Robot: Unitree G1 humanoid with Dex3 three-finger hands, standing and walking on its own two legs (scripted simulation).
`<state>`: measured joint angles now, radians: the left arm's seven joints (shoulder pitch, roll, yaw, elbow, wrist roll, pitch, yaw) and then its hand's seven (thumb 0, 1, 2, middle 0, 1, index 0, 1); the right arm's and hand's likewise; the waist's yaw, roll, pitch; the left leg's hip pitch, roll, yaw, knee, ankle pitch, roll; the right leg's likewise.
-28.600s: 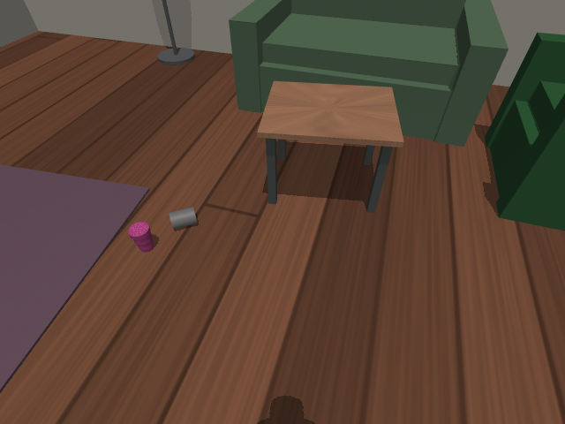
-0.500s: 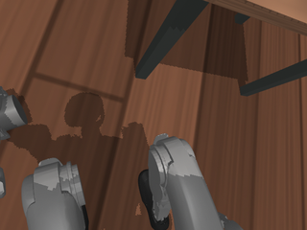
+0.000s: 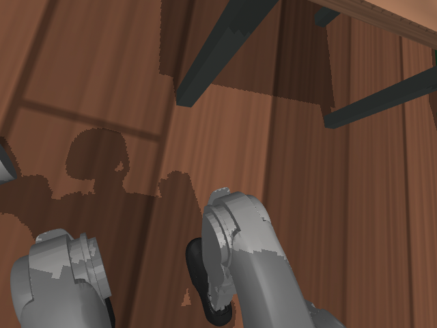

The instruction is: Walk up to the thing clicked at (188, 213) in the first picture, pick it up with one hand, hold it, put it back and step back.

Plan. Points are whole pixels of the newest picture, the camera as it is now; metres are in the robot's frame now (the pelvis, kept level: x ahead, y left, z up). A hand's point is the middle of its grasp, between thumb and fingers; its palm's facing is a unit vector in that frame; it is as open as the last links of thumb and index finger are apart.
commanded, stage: rest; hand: left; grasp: from above
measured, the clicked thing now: out of the picture +0.43 +0.33 -0.26
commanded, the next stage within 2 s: open in 0.28 s
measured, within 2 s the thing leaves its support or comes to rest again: rests again in 0.82 s
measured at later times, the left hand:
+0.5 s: hand out of the picture +0.42 +0.32 -0.24, palm faces -0.43 -0.19 -0.88, open 11.1 cm
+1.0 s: hand out of the picture +0.43 +0.33 -0.24, palm faces -0.43 -0.18 -0.88, open 13.2 cm
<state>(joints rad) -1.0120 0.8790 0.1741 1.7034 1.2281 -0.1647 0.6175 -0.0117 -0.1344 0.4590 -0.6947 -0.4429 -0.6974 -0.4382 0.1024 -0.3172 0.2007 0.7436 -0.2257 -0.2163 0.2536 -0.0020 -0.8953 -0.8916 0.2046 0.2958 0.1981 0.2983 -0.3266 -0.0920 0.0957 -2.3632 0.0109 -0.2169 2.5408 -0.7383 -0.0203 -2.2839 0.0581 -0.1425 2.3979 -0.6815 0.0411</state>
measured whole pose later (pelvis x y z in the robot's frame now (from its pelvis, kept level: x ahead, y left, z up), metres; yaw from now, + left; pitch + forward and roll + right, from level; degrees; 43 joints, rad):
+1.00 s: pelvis -0.01 +0.00 +0.00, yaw -2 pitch +29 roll -13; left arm -1.05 0.96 0.13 1.77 1.21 -0.17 0.63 0.00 -0.35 0.84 -0.25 -0.85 -0.24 -0.85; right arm 0.10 -0.35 0.27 0.71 -0.25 -0.28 0.29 0.00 -0.89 -0.89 0.21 0.30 0.20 0.30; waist -0.35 -0.12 0.14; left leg -2.34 0.02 -0.25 2.55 -0.73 -0.01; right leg -2.25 0.07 -0.17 2.38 -0.66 0.05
